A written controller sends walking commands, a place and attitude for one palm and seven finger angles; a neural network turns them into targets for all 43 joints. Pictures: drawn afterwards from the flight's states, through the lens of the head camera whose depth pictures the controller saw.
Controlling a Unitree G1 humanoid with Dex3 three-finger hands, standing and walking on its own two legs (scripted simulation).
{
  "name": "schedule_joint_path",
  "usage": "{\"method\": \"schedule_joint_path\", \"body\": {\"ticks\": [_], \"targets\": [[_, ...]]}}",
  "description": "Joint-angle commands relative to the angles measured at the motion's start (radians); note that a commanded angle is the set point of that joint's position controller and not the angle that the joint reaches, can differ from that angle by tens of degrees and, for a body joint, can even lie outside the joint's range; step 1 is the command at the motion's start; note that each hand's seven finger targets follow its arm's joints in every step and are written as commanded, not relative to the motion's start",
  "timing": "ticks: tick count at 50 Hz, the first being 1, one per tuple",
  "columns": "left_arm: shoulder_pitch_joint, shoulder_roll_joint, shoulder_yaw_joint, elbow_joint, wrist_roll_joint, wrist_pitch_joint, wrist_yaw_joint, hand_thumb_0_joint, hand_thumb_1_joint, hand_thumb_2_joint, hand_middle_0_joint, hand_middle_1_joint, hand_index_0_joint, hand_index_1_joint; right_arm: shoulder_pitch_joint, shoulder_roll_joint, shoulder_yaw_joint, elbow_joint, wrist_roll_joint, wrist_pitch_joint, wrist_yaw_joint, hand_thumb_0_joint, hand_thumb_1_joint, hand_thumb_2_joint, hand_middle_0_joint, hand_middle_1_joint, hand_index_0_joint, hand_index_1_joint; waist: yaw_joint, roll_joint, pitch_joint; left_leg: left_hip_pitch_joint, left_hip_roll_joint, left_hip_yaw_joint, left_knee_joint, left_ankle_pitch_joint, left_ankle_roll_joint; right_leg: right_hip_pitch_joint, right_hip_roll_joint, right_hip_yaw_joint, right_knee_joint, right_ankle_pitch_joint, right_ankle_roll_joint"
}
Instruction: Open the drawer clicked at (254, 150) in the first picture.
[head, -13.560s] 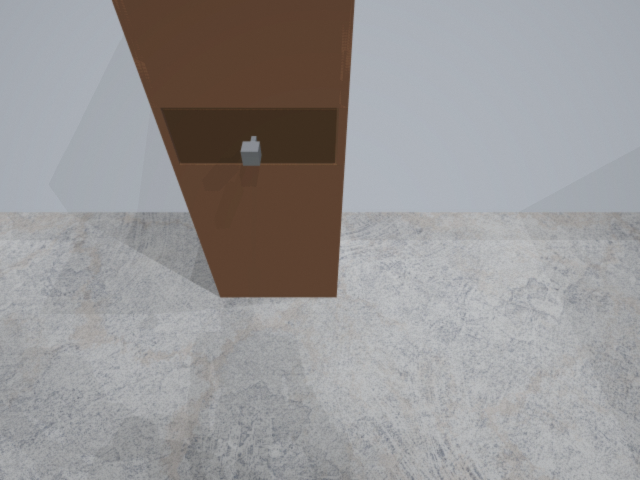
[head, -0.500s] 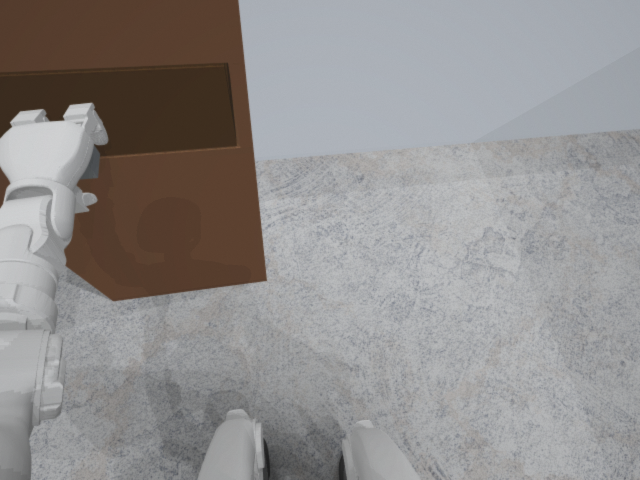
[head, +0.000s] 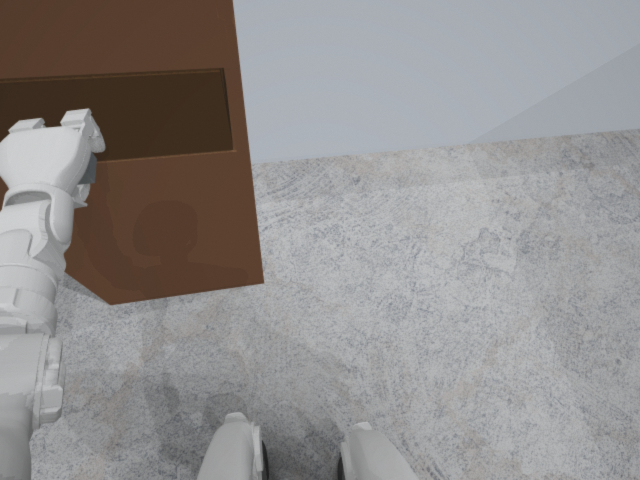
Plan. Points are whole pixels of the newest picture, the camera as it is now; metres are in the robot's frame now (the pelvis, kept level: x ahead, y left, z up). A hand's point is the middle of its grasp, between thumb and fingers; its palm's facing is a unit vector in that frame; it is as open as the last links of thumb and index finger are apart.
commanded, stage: pull the drawer open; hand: left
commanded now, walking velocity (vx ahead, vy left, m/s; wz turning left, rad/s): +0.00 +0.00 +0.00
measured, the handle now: (74, 150) +0.53 +0.29 +0.02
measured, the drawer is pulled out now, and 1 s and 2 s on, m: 0.00 0.13 0.23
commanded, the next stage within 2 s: none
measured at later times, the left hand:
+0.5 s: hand (68, 221) +0.43 +0.29 +0.00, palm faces -0.06 -0.06 -1.00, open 7.6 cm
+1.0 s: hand (61, 283) +0.35 +0.28 +0.00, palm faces -0.03 -0.04 -1.00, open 7.5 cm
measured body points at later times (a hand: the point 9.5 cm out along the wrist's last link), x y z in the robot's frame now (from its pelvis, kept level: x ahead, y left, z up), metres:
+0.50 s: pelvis +0.02 +0.00 +0.02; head +0.13 +0.01 +0.46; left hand +0.43 +0.29 +0.06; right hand +0.08 -0.28 -0.11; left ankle +0.04 +0.10 -0.65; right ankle -0.02 -0.15 -0.65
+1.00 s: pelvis +0.02 -0.01 +0.02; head +0.09 -0.01 +0.47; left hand +0.35 +0.28 +0.06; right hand +0.13 -0.28 -0.10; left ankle +0.04 +0.10 -0.65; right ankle -0.02 -0.15 -0.65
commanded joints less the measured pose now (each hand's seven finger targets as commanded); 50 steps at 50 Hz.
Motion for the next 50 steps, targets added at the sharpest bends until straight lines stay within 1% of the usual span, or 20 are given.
{"method": "schedule_joint_path", "body": {"ticks": [1, 3, 5, 6, 10, 11, 12, 19, 22, 25, 27, 30, 31, 34, 35, 37, 38, 40, 43, 50], "targets": [[-0.233, 0.288, 0.064, -0.16, -0.011, 0.023, 0.026, 0.0, 0.9, 0.9, -0.4, -1.35, -0.4, -1.35, 0.154, -0.184, -0.071, -0.045, -0.004, -0.004, -0.014, 0.0, -0.9, -0.9, 0.2, 0.3, 0.2, 0.3, 0.054, 0.099, -0.479, 0.566, -0.036, -0.012, -0.099, 0.408, 0.007, 0.08, 0.048, -0.065, -0.131, 0.34, -0.061], [-0.179, 0.297, 0.081, -0.186, -0.017, 0.021, 0.022, 0.0, 0.9, 0.9, -0.4, -1.35, -0.4, -1.35, 0.149, -0.183, -0.072, -0.044, -0.006, 0.001, -0.012, 0.0, -0.9, -0.9, 0.2, 0.3, 0.2, 0.3, 0.082, 0.122, -0.515, 0.592, -0.037, -0.01, -0.101, 0.449, 0.003, 0.108, 0.049, -0.063, -0.122, 0.368, -0.065], [-0.124, 0.225, 0.046, -0.205, -0.028, 0.023, 0.021, 0.0, 0.9, 0.9, -0.4, -1.35, -0.4, -1.35, 0.142, -0.174, -0.079, -0.05, -0.005, 0.002, -0.008, 0.0, -0.9, -0.9, 0.2, 0.3, 0.2, 0.3, 0.08, 0.106, -0.492, 0.61, -0.035, -0.004, -0.111, 0.463, 0.002, 0.119, 0.052, -0.068, -0.139, 0.376, -0.064], [-0.123, 0.25, 0.068, -0.238, -0.029, 0.015, 0.024, 0.0, 0.9, 0.9, -0.4, -1.35, -0.4, -1.35, 0.14, -0.175, -0.08, -0.051, -0.004, 0.001, -0.008, 0.0, -0.9, -0.9, 0.2, 0.3, 0.2, 0.3, 0.084, 0.097, -0.5, 0.607, -0.033, -0.003, -0.115, 0.465, 0.004, 0.135, 0.05, -0.066, -0.14, 0.39, -0.062], [-0.029, 0.231, 0.072, -0.232, -0.042, 0.017, 0.026, 0.0, 0.9, 0.9, -0.4, -1.35, -0.4, -1.35, 0.127, -0.174, -0.08, -0.052, 0.0, 0.008, -0.008, 0.0, -0.9, -0.9, 0.2, 0.3, 0.2, 0.3, 0.095, 0.039, -0.436, 0.557, -0.042, 0.009, -0.134, 0.438, 0.011, 0.191, 0.05, -0.06, -0.155, 0.412, -0.063], [-0.051, 0.231, 0.071, -0.26, -0.035, 0.01, 0.031, 0.0, 0.9, 0.9, -0.4, -1.35, -0.4, -1.35, 0.12, -0.172, -0.082, -0.055, 0.003, 0.007, -0.011, 0.0, -0.9, -0.9, 0.2, 0.3, 0.2, 0.3, 0.087, 0.04, -0.442, 0.562, -0.04, 0.007, -0.138, 0.438, 0.01, 0.183, 0.048, -0.058, -0.156, 0.412, -0.061], [-0.043, 0.24, 0.088, -0.28, -0.033, 0.003, 0.038, 0.0, 0.9, 0.9, -0.4, -1.35, -0.4, -1.35, 0.117, -0.171, -0.083, -0.051, 0.0, 0.008, -0.011, 0.0, -0.9, -0.9, 0.2, 0.3, 0.2, 0.3, 0.1, 0.065, -0.448, 0.58, -0.04, 0.008, -0.137, 0.461, 0.009, 0.184, 0.047, -0.056, -0.153, 0.42, -0.064], [0.07, 0.144, 0.052, -0.337, -0.028, 0.006, 0.075, 0.0, 0.9, 0.9, -0.4, -1.35, -0.4, -1.35, 0.083, -0.155, -0.094, -0.06, 0.001, 0.012, -0.002, 0.0, -0.9, -0.9, 0.2, 0.3, 0.2, 0.3, 0.102, 0.062, -0.408, 0.627, -0.041, 0.011, -0.151, 0.513, 0.006, 0.188, 0.049, -0.06, -0.171, 0.447, -0.065], [0.099, 0.182, 0.095, -0.371, -0.029, 0.003, 0.085, 0.0, 0.9, 0.9, -0.4, -1.35, -0.4, -1.35, 0.071, -0.158, -0.095, -0.064, -0.001, 0.013, -0.004, 0.0, -0.9, -0.9, 0.2, 0.3, 0.2, 0.3, 0.119, 0.033, -0.431, 0.617, -0.045, 0.015, -0.153, 0.518, 0.009, 0.241, 0.046, -0.052, -0.166, 0.484, -0.065], [0.164, 0.114, 0.054, -0.41, -0.039, 0.012, 0.089, 0.0, 0.9, 0.9, -0.4, -1.35, -0.4, -1.35, 0.049, -0.148, -0.1, -0.075, 0.002, 0.007, 0.0, 0.0, -0.9, -0.9, 0.2, 0.3, 0.2, 0.3, 0.122, 0.062, -0.413, 0.642, -0.05, 0.022, -0.158, 0.532, 0.008, 0.254, 0.045, -0.052, -0.179, 0.496, -0.066], [0.199, 0.153, 0.098, -0.435, -0.041, 0.01, 0.098, 0.0, 0.9, 0.9, -0.4, -1.35, -0.4, -1.35, 0.034, -0.149, -0.097, -0.078, 0.002, 0.01, -0.004, 0.0, -0.9, -0.9, 0.2, 0.3, 0.2, 0.3, 0.132, 0.037, -0.418, 0.632, -0.05, 0.021, -0.16, 0.543, 0.009, 0.28, 0.044, -0.047, -0.177, 0.524, -0.065], [0.244, 0.101, 0.068, -0.478, -0.047, 0.017, 0.104, 0.0, 0.9, 0.9, -0.4, -1.35, -0.4, -1.35, 0.018, -0.142, -0.101, -0.085, 0.003, 0.001, -0.002, 0.0, -0.9, -0.9, 0.2, 0.3, 0.2, 0.3, 0.13, 0.051, -0.401, 0.652, -0.051, 0.021, -0.165, 0.553, 0.008, 0.282, 0.043, -0.051, -0.184, 0.527, -0.064], [0.254, 0.126, 0.091, -0.494, -0.043, 0.017, 0.11, 0.0, 0.9, 0.9, -0.4, -1.35, -0.4, -1.35, 0.008, -0.142, -0.098, -0.087, 0.005, 0.001, -0.002, 0.0, -0.9, -0.9, 0.2, 0.3, 0.2, 0.3, 0.137, 0.044, -0.405, 0.649, -0.051, 0.021, -0.17, 0.547, 0.007, 0.287, 0.043, -0.05, -0.185, 0.522, -0.063], [0.302, 0.108, 0.09, -0.545, -0.044, 0.018, 0.122, 0.0, 0.9, 0.9, -0.4, -1.35, -0.4, -1.35, -0.012, -0.136, -0.1, -0.094, 0.004, -0.003, -0.004, 0.0, -0.9, -0.9, 0.2, 0.3, 0.2, 0.3, 0.139, 0.048, -0.409, 0.668, -0.051, 0.019, -0.171, 0.562, 0.006, 0.293, 0.042, -0.049, -0.186, 0.531, -0.062], [0.327, 0.073, 0.064, -0.547, -0.053, 0.026, 0.122, 0.0, 0.9, 0.9, -0.4, -1.35, -0.4, -1.35, -0.018, -0.137, -0.1, -0.097, 0.003, -0.007, -0.003, 0.0, -0.9, -0.9, 0.2, 0.3, 0.2, 0.3, 0.135, 0.051, -0.381, 0.661, -0.055, 0.021, -0.173, 0.545, 0.007, 0.298, 0.042, -0.05, -0.194, 0.525, -0.065], [0.327, 0.114, 0.101, -0.577, -0.053, 0.021, 0.13, 0.0, 0.9, 0.9, -0.4, -1.35, -0.4, -1.35, -0.036, -0.136, -0.097, -0.095, 0.002, -0.01, -0.008, 0.0, -0.9, -0.9, 0.2, 0.3, 0.2, 0.3, 0.139, 0.049, -0.383, 0.652, -0.055, 0.022, -0.176, 0.522, 0.008, 0.309, 0.04, -0.045, -0.193, 0.523, -0.064], [0.371, 0.101, 0.096, -0.564, -0.052, 0.029, 0.132, 0.0, 0.9, 0.9, -0.4, -1.35, -0.4, -1.35, -0.036, -0.135, -0.095, -0.097, 0.002, -0.011, -0.007, 0.0, -0.9, -0.9, 0.2, 0.3, 0.2, 0.3, 0.146, 0.037, -0.372, 0.647, -0.057, 0.02, -0.18, 0.521, 0.007, 0.314, 0.041, -0.047, -0.19, 0.522, -0.065], [0.339, 0.046, 0.047, -0.6, -0.052, 0.033, 0.137, 0.0, 0.9, 0.9, -0.4, -1.35, -0.4, -1.35, -0.046, -0.132, -0.097, -0.101, 0.003, -0.019, -0.007, 0.0, -0.9, -0.9, 0.2, 0.3, 0.2, 0.3, 0.129, 0.055, -0.349, 0.659, -0.055, 0.014, -0.183, 0.495, 0.006, 0.281, 0.039, -0.055, -0.196, 0.483, -0.066], [0.377, 0.064, 0.069, -0.62, -0.048, 0.038, 0.152, 0.0, 0.9, 0.9, -0.4, -1.35, -0.4, -1.35, -0.063, -0.129, -0.097, -0.099, 0.001, -0.024, -0.01, 0.0, -0.9, -0.9, 0.2, 0.3, 0.2, 0.3, 0.141, 0.068, -0.36, 0.673, -0.056, 0.015, -0.187, 0.48, 0.004, 0.283, 0.039, -0.052, -0.195, 0.467, -0.068], [0.387, 0.061, 0.062, -0.619, -0.058, 0.049, 0.153, 0.0, 0.9, 0.9, -0.4, -1.35, -0.4, -1.35, -0.088, -0.128, -0.09, -0.103, 0.003, -0.038, -0.024, 0.0, -0.9, -0.9, 0.2, 0.3, 0.2, 0.3, 0.139, 0.024, -0.305, 0.625, -0.063, 0.015, -0.202, 0.362, 0.006, 0.288, 0.035, -0.05, -0.21, 0.395, -0.066]]}}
